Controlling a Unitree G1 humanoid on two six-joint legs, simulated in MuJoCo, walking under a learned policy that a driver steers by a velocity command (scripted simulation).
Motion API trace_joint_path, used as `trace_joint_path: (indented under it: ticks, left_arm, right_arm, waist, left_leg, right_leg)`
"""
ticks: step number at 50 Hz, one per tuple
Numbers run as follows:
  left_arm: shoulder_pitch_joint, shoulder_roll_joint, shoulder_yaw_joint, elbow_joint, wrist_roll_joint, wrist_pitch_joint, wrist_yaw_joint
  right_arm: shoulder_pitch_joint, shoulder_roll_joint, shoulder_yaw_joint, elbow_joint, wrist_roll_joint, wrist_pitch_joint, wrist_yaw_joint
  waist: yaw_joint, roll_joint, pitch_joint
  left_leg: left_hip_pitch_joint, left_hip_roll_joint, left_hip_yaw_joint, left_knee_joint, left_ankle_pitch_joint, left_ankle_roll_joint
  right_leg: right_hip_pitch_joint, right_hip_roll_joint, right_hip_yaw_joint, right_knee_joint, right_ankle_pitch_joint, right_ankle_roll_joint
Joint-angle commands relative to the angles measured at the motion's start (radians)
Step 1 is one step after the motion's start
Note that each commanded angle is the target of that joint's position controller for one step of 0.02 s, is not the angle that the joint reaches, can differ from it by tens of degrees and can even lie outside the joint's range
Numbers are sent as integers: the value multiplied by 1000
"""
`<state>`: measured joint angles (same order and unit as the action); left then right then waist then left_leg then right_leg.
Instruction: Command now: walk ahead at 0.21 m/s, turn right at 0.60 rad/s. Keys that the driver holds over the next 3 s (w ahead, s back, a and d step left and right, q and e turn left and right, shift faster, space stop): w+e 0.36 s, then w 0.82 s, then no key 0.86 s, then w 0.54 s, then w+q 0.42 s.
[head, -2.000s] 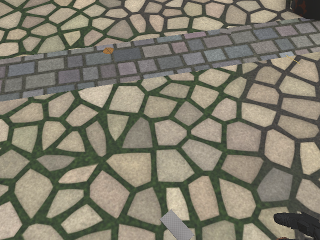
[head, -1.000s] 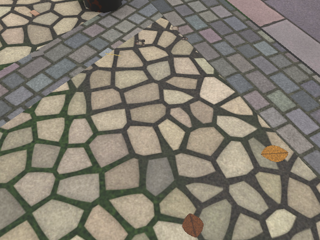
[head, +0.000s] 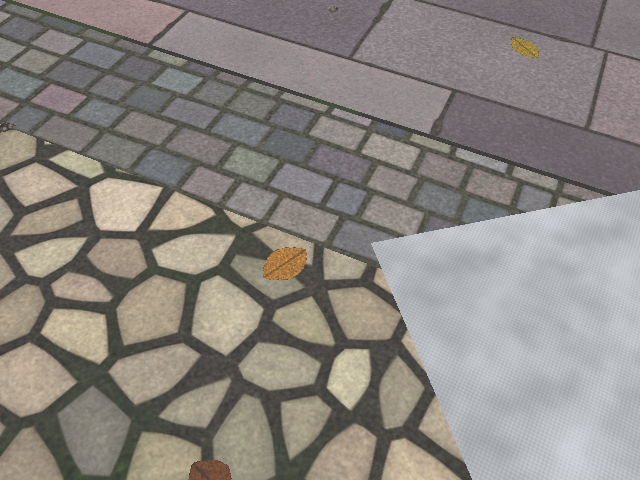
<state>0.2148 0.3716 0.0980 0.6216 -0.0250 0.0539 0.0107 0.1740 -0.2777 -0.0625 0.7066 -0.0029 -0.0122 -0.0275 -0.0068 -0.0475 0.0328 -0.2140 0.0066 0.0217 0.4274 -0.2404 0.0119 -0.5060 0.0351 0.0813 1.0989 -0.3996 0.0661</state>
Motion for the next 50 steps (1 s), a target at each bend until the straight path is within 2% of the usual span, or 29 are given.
trace_joint_path:
  ticks: [1,6,10,12,13,14,15,16,17,18,19,20,22,24,28,31,34,36,37,38,39,40,41,42,43,44,45,47,50]
  left_arm:
    - [-118,54,8,-118,-2,-31,-11]
    - [-134,12,-15,-136,5,-53,-31]
    - [-105,20,-17,-129,0,-57,-44]
    - [-35,23,-11,-106,1,-55,-46]
    - [48,49,6,-75,1,-53,-41]
    - [194,110,40,-34,-9,-50,-32]
    - [306,260,72,-32,-10,-55,-16]
    - [284,236,54,-66,-6,-87,-29]
    - [243,152,27,-63,3,-109,-37]
    - [203,104,10,-63,8,-119,-39]
    - [149,71,-3,-68,10,-119,-37]
    - [107,57,-12,-72,17,-117,-32]
    - [80,65,-15,-64,28,-123,-19]
    - [101,80,-13,-36,23,-128,-8]
    - [163,85,-13,27,14,-129,6]
    - [216,90,-11,73,6,-129,7]
    - [235,89,-8,110,5,-119,9]
    - [228,104,-2,120,7,-109,13]
    - [226,114,0,122,11,-102,15]
    - [207,110,-5,119,16,-94,16]
    - [201,80,-19,100,30,-92,17]
    - [358,-44,-53,97,22,-105,4]
    - [310,30,-45,116,7,-123,-1]
    - [180,87,-26,75,-22,-132,-8]
    - [103,84,-33,52,-19,-142,-8]
    - [45,66,-32,43,3,-146,-7]
    - [80,53,-30,46,7,-142,-8]
    - [134,14,-39,69,9,-126,-8]
    - [57,-17,-53,42,26,-117,-1]
  right_arm:
    - [52,-175,-45,-54,-1,-15,-15]
    - [67,-219,-61,-47,11,-34,5]
    - [63,-241,-68,-33,30,-44,32]
    - [40,-241,-68,-25,47,-39,41]
    - [45,-220,-60,-22,43,-39,41]
    - [61,-165,-40,-22,26,-43,41]
    - [25,-75,-8,-104,-20,-56,41]
    - [-35,-114,-12,-137,7,-83,39]
    - [-67,-184,-30,-142,45,-102,47]
    - [-53,-193,-31,-128,42,-112,51]
    - [-31,-187,-30,-104,16,-114,52]
    - [-18,-186,-33,-91,-1,-113,55]
    - [-4,-163,-28,-66,-7,-102,65]
    - [-35,-134,-16,-63,-8,-91,64]
    - [-185,-81,9,-96,6,-93,72]
    - [-272,-77,14,-121,16,-101,87]
    - [-286,-95,9,-132,15,-109,98]
    - [-235,-117,-2,-123,10,-108,95]
    - [-171,-139,-15,-110,8,-105,87]
    - [-37,-173,-32,-82,8,-102,76]
    - [144,-210,-41,-54,-3,-97,65]
    - [250,-281,-62,-22,-11,-93,66]
    - [271,-180,-38,-10,12,-92,69]
    - [187,-151,-27,-15,20,-87,59]
    - [120,-137,-22,-22,14,-81,52]
    - [76,-118,-14,-20,4,-79,53]
    - [56,-115,-10,-24,-11,-85,51]
    - [43,-106,-9,-16,-1,-95,53]
    - [57,-140,-18,10,9,-105,50]
  waist:
    - [-74,205,-25]
    - [-76,194,-6]
    - [-51,192,9]
    - [6,162,-3]
    - [47,132,-37]
    - [113,42,-112]
    - [123,-278,-147]
    - [137,-210,-193]
    - [125,-136,-101]
    - [90,-100,-50]
    - [59,-42,-21]
    - [31,-48,-5]
    - [11,-49,-10]
    - [17,-20,-7]
    - [71,-33,30]
    - [98,-25,71]
    - [83,-35,76]
    - [50,-58,29]
    - [17,-79,-33]
    - [-60,-77,-131]
    - [-137,-42,-274]
    - [-75,258,-459]
    - [-117,245,-493]
    - [-112,193,-285]
    - [-85,92,-168]
    - [-54,32,-66]
    - [-8,82,-57]
    - [24,110,-51]
    - [20,101,-3]
  left_leg:
    - [218,258,-255,-241,-199,180]
    - [164,288,-145,-272,-148,176]
    - [85,295,-60,-248,-107,159]
    - [35,293,-8,-167,-90,133]
    - [-30,265,44,-50,6,108]
    - [-120,202,132,204,100,62]
    - [-489,54,182,658,-257,-42]
    - [-693,-20,-45,833,-341,-43]
    - [-753,42,-90,864,-261,-10]
    - [-719,74,-89,812,-172,11]
    - [-671,103,-87,741,-96,8]
    - [-604,116,-86,671,-37,1]
    - [-536,102,-54,612,52,-25]
    - [-523,87,-37,513,144,-49]
    - [-433,40,-6,232,355,-53]
    - [-410,22,-11,116,411,-27]
    - [-421,15,-22,53,349,17]
    - [-348,-19,7,54,250,49]
    - [-255,-52,37,69,194,71]
    - [-61,-63,60,55,227,107]
    - [277,69,-72,124,284,171]
    - [686,352,-591,78,63,364]
    - [696,372,-784,-73,-62,350]
    - [540,343,-624,-110,-128,298]
    - [367,307,-511,-145,-79,267]
    - [214,259,-420,-183,21,243]
    - [130,246,-379,-211,93,252]
    - [49,216,-307,-263,161,266]
    - [-9,204,-205,-309,250,269]
  right_leg:
    - [-234,-60,-29,-49,39,16]
    - [-120,-104,-80,-257,71,-15]
    - [47,-95,-130,-406,72,-64]
    - [186,-64,-175,-524,127,-101]
    - [336,-21,-200,-555,133,-124]
    - [543,-17,-142,-589,118,-160]
    - [764,-295,377,-712,38,-313]
    - [776,-392,724,-880,-184,-437]
    - [728,-393,633,-899,-182,-417]
    - [651,-355,528,-883,-98,-386]
    - [583,-313,422,-874,9,-354]
    - [516,-276,343,-885,122,-333]
    - [462,-242,248,-903,341,-319]
    - [447,-221,171,-910,481,-305]
    - [400,-173,74,-929,491,-256]
    - [429,-202,90,-941,433,-255]
    - [541,-247,104,-888,525,-243]
    - [606,-253,100,-797,789,-225]
    - [628,-241,93,-702,1001,-215]
    - [595,-204,58,-531,1130,-191]
    - [391,-171,60,-275,941,-165]
    - [-24,28,26,180,189,-79]
    - [-129,56,136,280,-156,-84]
    - [-214,-11,111,302,-108,-88]
    - [-202,-65,64,244,-26,-95]
    - [-181,-102,29,169,24,-96]
    - [-122,-132,33,133,64,-92]
    - [-64,-153,20,65,77,-73]
    - [-104,-176,-11,-93,162,-39]
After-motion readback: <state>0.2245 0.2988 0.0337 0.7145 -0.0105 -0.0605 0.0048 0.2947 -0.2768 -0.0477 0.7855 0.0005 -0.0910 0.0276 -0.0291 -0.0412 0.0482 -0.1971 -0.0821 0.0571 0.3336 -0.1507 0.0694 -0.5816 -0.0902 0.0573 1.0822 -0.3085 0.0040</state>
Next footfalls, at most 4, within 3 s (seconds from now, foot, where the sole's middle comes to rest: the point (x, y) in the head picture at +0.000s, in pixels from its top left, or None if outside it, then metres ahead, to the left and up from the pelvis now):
0.28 right None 0.12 -0.18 -0.78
0.78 left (362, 452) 0.53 -0.10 -0.78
1.26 right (498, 370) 0.72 -0.42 -0.78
1.64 left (397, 336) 0.81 -0.19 -0.78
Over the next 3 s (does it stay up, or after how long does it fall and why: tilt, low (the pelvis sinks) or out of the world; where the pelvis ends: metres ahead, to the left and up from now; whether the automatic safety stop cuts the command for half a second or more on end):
stays up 1.06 -0.42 0.00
